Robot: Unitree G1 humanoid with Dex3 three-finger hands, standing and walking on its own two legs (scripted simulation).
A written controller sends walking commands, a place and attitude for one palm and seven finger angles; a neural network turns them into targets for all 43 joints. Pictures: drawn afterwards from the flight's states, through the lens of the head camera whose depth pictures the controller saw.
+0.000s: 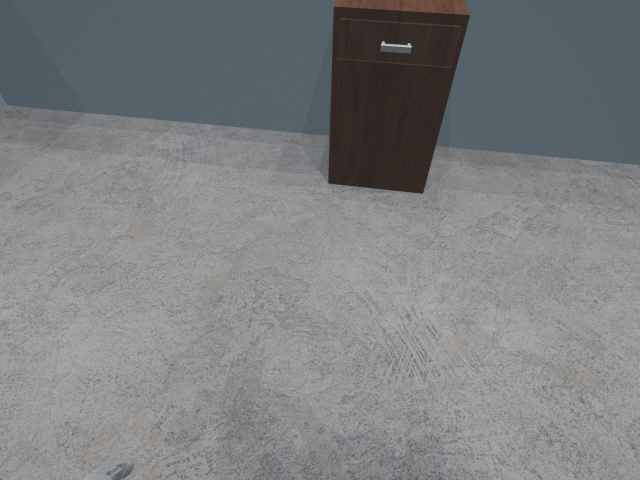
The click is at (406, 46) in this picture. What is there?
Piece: drawer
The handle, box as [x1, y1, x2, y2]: [380, 41, 411, 53]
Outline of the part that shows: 381,43 381,51 410,53 410,43 408,43 407,45 385,44 384,41 382,41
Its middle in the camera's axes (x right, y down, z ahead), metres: +0.28 -0.71 +1.43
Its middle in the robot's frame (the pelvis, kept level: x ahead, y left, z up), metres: +1.56 -0.22 -0.07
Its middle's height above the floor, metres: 0.70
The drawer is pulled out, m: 0.00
